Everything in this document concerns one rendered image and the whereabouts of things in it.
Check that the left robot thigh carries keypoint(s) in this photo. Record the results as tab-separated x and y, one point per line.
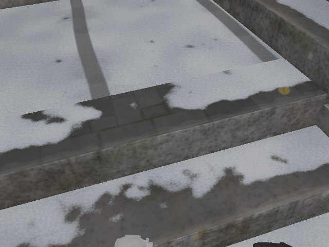
133	241

